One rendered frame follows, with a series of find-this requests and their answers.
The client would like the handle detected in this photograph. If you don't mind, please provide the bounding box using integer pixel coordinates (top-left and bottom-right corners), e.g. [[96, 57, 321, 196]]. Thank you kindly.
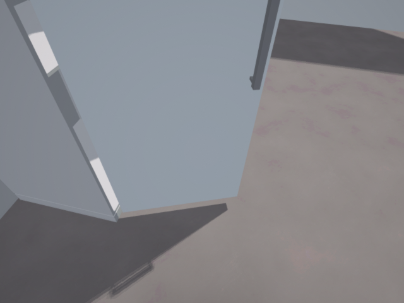
[[250, 0, 280, 90]]

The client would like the fridge door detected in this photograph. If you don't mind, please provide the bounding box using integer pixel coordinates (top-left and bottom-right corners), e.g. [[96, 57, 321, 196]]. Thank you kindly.
[[30, 0, 284, 212]]

